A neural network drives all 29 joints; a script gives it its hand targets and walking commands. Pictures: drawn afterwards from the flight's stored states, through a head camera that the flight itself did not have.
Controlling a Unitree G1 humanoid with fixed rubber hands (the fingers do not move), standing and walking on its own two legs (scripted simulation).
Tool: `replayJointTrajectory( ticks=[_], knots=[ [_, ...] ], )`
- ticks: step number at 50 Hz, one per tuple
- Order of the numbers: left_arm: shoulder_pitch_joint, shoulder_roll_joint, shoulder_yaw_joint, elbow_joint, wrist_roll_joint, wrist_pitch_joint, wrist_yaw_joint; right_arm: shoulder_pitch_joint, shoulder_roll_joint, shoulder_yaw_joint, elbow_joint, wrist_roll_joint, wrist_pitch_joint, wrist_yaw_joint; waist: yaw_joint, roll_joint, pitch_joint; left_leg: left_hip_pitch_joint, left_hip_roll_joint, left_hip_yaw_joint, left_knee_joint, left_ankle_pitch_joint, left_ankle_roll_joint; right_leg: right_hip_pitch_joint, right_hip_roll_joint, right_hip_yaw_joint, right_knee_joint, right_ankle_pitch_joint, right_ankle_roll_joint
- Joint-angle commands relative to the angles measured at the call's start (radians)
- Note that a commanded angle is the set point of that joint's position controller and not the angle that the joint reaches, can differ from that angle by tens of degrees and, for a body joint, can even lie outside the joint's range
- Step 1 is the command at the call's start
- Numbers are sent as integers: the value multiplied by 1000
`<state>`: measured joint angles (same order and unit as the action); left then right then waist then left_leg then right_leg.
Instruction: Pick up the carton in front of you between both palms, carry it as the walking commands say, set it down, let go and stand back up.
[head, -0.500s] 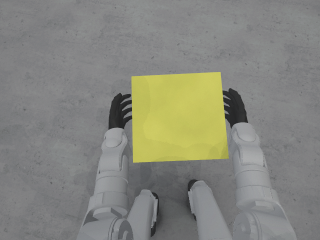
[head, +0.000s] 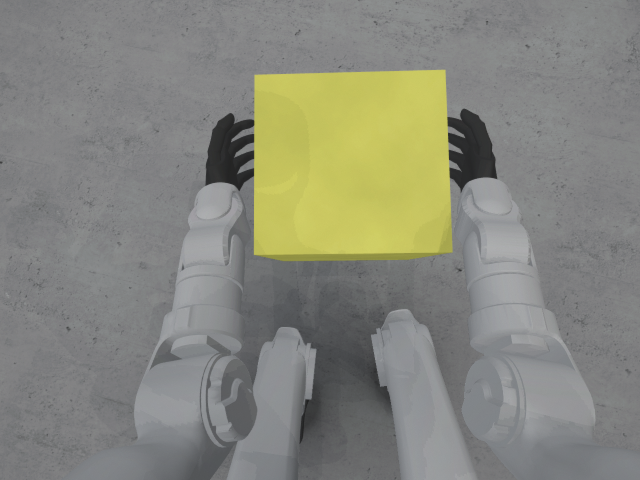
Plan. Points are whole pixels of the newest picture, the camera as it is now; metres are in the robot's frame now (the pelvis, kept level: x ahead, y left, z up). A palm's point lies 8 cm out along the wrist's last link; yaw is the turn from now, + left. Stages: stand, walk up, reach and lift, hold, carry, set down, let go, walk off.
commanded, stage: set down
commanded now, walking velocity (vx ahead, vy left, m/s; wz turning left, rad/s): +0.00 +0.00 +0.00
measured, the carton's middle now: (346, 186) +0.47 -0.04 -0.17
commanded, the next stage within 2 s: none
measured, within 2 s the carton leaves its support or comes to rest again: rests again in 1.32 s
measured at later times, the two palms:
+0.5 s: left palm (258, 192) +0.50 +0.10 -0.24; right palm (445, 192) +0.47 -0.20 -0.25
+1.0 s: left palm (269, 197) +0.51 +0.10 -0.32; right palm (438, 198) +0.47 -0.20 -0.32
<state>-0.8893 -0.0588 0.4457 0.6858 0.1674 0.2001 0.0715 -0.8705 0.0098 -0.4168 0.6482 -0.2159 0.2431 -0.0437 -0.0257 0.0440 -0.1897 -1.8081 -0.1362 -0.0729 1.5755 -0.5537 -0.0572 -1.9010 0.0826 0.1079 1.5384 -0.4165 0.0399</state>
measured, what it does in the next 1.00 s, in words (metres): lowers itself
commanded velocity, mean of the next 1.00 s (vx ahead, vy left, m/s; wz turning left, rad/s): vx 0.00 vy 0.00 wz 0.00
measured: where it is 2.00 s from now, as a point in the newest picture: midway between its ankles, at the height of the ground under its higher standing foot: (347, 403)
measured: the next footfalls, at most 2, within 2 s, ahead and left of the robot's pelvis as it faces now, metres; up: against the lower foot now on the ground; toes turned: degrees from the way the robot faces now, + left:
none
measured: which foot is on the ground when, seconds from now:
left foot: down 0.00-1.00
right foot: down 0.00-1.00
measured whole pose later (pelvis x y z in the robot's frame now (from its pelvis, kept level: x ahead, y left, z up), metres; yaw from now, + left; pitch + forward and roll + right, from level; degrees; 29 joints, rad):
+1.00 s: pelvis -0.02 +0.01 -0.16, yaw +2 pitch +42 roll +0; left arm -1.32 0.12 0.26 0.97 0.05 0.17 0.18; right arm -1.22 -0.18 -0.43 0.88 -0.09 0.20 -0.06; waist -0.09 0.05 0.16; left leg -2.25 -0.21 -0.05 2.15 -0.64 -0.07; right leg -2.31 0.06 0.08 2.09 -0.51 0.08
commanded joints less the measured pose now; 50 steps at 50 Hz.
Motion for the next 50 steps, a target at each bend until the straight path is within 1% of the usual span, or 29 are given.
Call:
replayJointTrajectory(
  ticks=[1, 8, 18, 25, 30, 32, 33, 35, 37, 39, 41, 44, 50],
  knots=[
    [-602, -886, -524, 36, -97, -12, -197, -599, 901, 532, 10, 116, -25, 175, -29, -86, -953, 175, -82, 129, -104, 187, 18, 793, 67, -131, -59, 281, 18],
    [-696, -849, -513, 61, -111, -8, -185, -693, 857, 515, 28, 136, -24, 168, -38, -74, -959, 104, -84, 141, -1, 167, 17, 687, 67, -151, 44, 253, 22],
    [-814, -798, -483, 119, -118, -10, -159, -809, 774, 449, 74, 141, -32, 185, -58, -39, -935, 57, -81, 147, 125, 169, 16, 499, 57, -182, 186, 229, 18],
    [-895, -755, -500, 146, -151, -19, -142, -890, 705, 430, 87, 165, -45, 200, -82, -17, -916, 40, -74, 146, 215, 186, 15, 417, 40, -198, 287, 234, 15],
    [-956, -720, -523, 158, -184, -30, -133, -947, 665, 434, 97, 196, -55, 209, -95, -8, -896, 28, -66, 146, 281, 199, 17, 384, 28, -202, 356, 245, 15],
    [-981, -717, -542, 147, -204, -35, -130, -973, 658, 446, 87, 216, -59, 211, -98, -6, -918, 38, -64, 148, 308, 218, 17, 390, 25, -204, 384, 264, 16],
    [-996, -720, -557, 132, -212, -36, -129, -1004, 660, 456, 61, 233, -63, 214, -105, 1, -931, 55, -62, 144, 316, 217, 19, 365, 26, -206, 389, 262, 15],
    [-1011, -736, -584, 116, -224, -38, -124, -1029, 654, 464, 43, 257, -65, 223, -119, 44, -936, 74, -60, 146, 337, 266, 14, 350, 26, -200, 409, 304, 9],
    [-1015, -760, -621, 94, -241, -41, -120, -1015, 653, 471, 44, 272, -67, 228, -132, 75, -952, 88, -62, 147, 353, 311, 9, 363, 26, -194, 428, 348, 4],
    [-1012, -777, -637, 92, -248, -44, -120, -980, 659, 466, 73, 273, -66, 234, -137, 94, -927, 68, -64, 143, 359, 323, 7, 355, 24, -190, 440, 357, -2],
    [-993, -777, -625, 113, -240, -45, -125, -946, 662, 444, 114, 257, -63, 241, -141, 89, -853, 29, -64, 135, 359, 306, 10, 314, 24, -189, 446, 338, -4],
    [-964, -756, -583, 155, -214, -47, -133, -924, 656, 409, 152, 232, -62, 251, -135, 77, -764, -19, -66, 127, 361, 276, 17, 251, 23, -189, 453, 303, -6],
    [-951, -705, -506, 222, -175, -53, -138, -955, 614, 372, 164, 207, -72, 262, -119, 53, -667, -75, -66, 118, 366, 237, 30, 183, 19, -185, 459, 260, -10]
  ],
)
